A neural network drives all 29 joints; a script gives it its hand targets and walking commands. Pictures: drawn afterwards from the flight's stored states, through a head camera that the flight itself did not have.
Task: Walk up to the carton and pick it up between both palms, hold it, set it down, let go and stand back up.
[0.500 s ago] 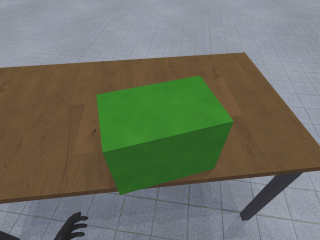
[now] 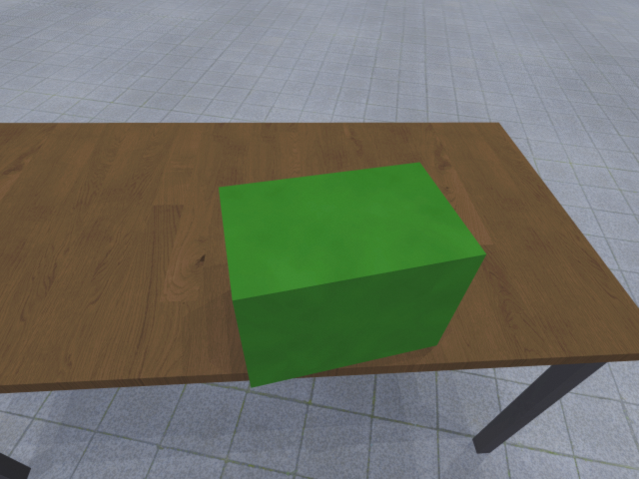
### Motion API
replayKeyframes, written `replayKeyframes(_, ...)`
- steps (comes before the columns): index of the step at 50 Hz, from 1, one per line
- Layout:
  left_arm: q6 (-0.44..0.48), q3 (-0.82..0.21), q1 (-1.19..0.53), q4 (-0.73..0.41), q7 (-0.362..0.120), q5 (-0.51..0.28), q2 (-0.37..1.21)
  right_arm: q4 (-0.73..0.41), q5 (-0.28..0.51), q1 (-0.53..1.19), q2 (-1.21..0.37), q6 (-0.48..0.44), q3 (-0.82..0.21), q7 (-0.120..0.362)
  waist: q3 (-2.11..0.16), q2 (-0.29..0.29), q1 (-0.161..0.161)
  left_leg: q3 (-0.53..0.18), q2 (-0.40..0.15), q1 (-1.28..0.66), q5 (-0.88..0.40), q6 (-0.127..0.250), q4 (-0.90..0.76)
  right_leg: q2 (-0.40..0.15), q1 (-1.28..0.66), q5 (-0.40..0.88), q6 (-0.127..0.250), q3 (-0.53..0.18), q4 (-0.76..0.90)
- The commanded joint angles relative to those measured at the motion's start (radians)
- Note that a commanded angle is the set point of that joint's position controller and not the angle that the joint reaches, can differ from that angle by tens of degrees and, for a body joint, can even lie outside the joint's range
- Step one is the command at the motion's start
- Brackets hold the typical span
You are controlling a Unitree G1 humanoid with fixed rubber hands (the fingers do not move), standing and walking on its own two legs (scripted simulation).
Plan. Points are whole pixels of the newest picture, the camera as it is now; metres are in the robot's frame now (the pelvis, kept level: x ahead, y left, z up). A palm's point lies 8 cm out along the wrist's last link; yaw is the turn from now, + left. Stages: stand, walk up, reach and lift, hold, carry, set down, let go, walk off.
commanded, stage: walk up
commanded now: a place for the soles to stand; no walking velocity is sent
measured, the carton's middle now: (336, 273) +0.40 -0.02 +0.03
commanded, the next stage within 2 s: reach and lift in 0.92 s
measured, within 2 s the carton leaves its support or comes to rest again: neither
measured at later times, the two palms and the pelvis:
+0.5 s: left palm out of the picture +0.10 +0.25 -0.11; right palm out of the picture +0.10 -0.25 -0.11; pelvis +0.03 +0.00 +0.00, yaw +1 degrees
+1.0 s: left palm out of the picture +0.11 +0.25 -0.12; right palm out of the picture +0.11 -0.25 -0.12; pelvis +0.02 +0.00 -0.01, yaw +1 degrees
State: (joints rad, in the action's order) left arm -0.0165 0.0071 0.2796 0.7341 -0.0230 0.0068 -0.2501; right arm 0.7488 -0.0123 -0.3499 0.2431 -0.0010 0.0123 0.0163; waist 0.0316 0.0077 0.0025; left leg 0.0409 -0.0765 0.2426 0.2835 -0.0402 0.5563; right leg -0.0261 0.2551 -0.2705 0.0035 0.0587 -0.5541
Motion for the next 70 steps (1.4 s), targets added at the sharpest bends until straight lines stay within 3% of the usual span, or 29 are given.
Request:
replayKeyframes(1, 0.031, 0.043, 0.009, -0.092, 0.004, 0.002, -0.135, -0.107, -0.002, -0.008, 0.175, -0.026, 0.055, -0.009, 0.051, -0.056, -0.008, -0.1, -0.054, 0.1, 0.154, 0.086, -0.184, -0.048, 0.02, -0.102, 0.038, -0.088, 0.119)
replayKeyframes(8, 0.042, 0.042, 0.028, -0.078, 0.01, -0.001, -0.146, -0.11, -0.002, -0.044, 0.156, -0.036, 0.049, -0.011, -0.007, -0.02, 0.002, -0.065, -0.034, 0.012, -0.08, 0.077, -0.104, -0.073, 0.0, 0.062, 0.049, -0.099, 0.118)
replayKeyframes(13, 0.037, 0.039, 0.043, -0.071, 0.012, -0.001, -0.145, -0.113, -0.001, -0.051, 0.155, -0.031, 0.048, -0.017, -0.021, -0.014, 0.0, -0.057, -0.035, -0.005, -0.156, 0.074, -0.084, -0.075, -0.023, 0.155, 0.051, -0.081, 0.096)
replayKeyframes(27, 0.029, 0.038, 0.028, -0.072, 0.012, -0.003, -0.149, -0.123, -0.001, -0.029, 0.153, -0.024, 0.047, -0.022, -0.014, -0.012, -0.005, -0.048, -0.03, -0.012, -0.222, 0.07, -0.069, -0.078, -0.054, 0.234, 0.054, -0.062, 0.081)
replayKeyframes(46, 0.026, 0.039, 0.007, -0.064, 0.01, -0.004, -0.15, -0.12, -0.002, -0.022, 0.15, -0.024, 0.05, -0.023, -0.009, -0.014, -0.007, -0.052, -0.023, -0.017, -0.213, 0.067, -0.079, -0.08, -0.072, 0.212, 0.053, -0.049, 0.098)
replayKeyframes(47, -0.113, 0.064, -0.503, -0.245, 0.017, -0.061, -0.196, -0.071, -0.112, 0.593, 0.046, -0.145, 0.114, -0.011, -0.05, -0.028, -0.004, 0.039, 0.051, 0.126, -0.044, 0.022, 0.03, 0.001, 0.125, 0.01, 0.021, -0.038, -0.025)
replayKeyframes(48, -0.197, 0.044, -0.386, -0.259, 0.045, -0.05, -0.167, 0.015, -0.11, 0.468, 0.064, -0.171, 0.129, 0.017, 0.044, -0.016, 0.023, 0.033, 0.054, 0.149, 0.036, 0.024, 0.036, -0.003, 0.174, -0.066, 0.03, -0.016, -0.03)
replayKeyframes(49, -0.246, 0.053, -0.395, -0.265, 0.046, -0.026, -0.155, 0.006, -0.086, 0.481, 0.089, -0.175, 0.138, 0.028, -0.071, -0.002, 0.013, 0.033, 0.04, 0.128, -0.019, 0.011, 0.074, -0.007, 0.113, -0.008, 0.027, 0.013, -0.057)
replayKeyframes(51, -0.302, 0.068, -0.29, -0.372, 0.039, 0.0, -0.122, 0.036, -0.051, 0.351, 0.138, -0.18, 0.127, 0.035, -0.179, -0.018, 0.014, 0.029, 0.04, 0.024, -0.22, -0.011, 0.095, 0.012, 0.026, 0.221, 0.019, 0.023, -0.065)
replayKeyframes(53, -0.32, 0.092, -0.167, -0.417, 0.027, 0.023, -0.101, 0.067, 0.011, 0.273, 0.189, -0.213, 0.114, 0.035, -0.262, -0.025, 0.02, 0.015, 0.053, -0.137, -0.436, -0.026, 0.085, 0.044, -0.034, 0.443, 0.003, 0.047, -0.034)
replayKeyframes(54, -0.32, 0.107, -0.106, -0.42, 0.024, 0.031, -0.088, 0.091, 0.034, 0.244, 0.204, -0.225, 0.103, 0.034, -0.249, -0.011, 0.024, 0.011, 0.066, -0.188, -0.482, -0.024, 0.055, 0.055, -0.066, 0.483, -0.002, 0.047, 0.003)
replayKeyframes(56, -0.304, 0.108, -0.053, -0.441, 0.032, 0.032, -0.067, 0.088, 0.055, 0.248, 0.23, -0.24, 0.092, 0.044, -0.201, -0.019, 0.01, 0.001, 0.085, -0.222, -0.461, -0.023, -0.023, 0.074, -0.102, 0.444, 0.001, 0.047, 0.075)
replayKeyframes(59, -0.294, 0.092, -0.057, -0.42, 0.056, 0.032, -0.036, 0.085, 0.055, 0.295, 0.242, -0.219, 0.093, 0.07, -0.105, -0.005, 0.014, -0.001, 0.1, -0.223, -0.368, -0.017, -0.105, 0.082, -0.111, 0.328, 0.007, 0.036, 0.162)
replayKeyframes(65, -0.288, 0.073, -0.158, -0.46, 0.08, 0.006, -0.025, -0.084, 0.051, 0.337, 0.211, -0.129, 0.087, 0.12, 0.012, 0.018, -0.012, 0.024, 0.095, -0.148, -0.123, 0.013, -0.212, 0.065, -0.062, 0.049, 0.016, 0.006, 0.258)
replayKeyframes(67, -0.263, 0.086, -0.174, -0.488, 0.092, -0.001, -0.04, -0.141, 0.051, 0.324, 0.198, -0.111, 0.085, 0.127, 0.011, 0.044, -0.021, 0.037, 0.093, -0.122, -0.064, 0.03, -0.225, 0.052, -0.07, 0.008, 0.008, -0.015, 0.265)
replayKeyframes(70, -0.234, 0.06, -0.165, -0.547, 0.113, -0.012, -0.018, -0.182, 0.066, 0.299, 0.202, -0.101, 0.101, 0.147, -0.006, 0.013, -0.018, 0.031, 0.081, -0.135, -0.046, 0.026, -0.234, 0.047, -0.053, -0.012, 0.018, -0.019, 0.265)
